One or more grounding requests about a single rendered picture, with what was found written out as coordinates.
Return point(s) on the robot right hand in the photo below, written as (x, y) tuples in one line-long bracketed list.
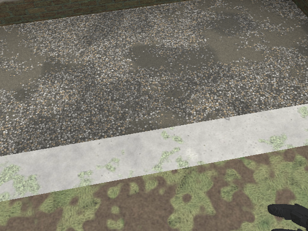
[(296, 213)]

